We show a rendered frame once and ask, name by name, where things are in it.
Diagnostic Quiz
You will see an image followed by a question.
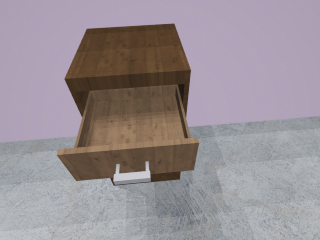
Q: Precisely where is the handle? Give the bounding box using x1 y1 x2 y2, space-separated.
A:
113 161 151 185

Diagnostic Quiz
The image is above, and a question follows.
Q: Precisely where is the cabinet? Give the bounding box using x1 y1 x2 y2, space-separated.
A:
64 23 191 186

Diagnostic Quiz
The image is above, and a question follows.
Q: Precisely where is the drawer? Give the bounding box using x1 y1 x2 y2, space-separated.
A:
57 84 199 181

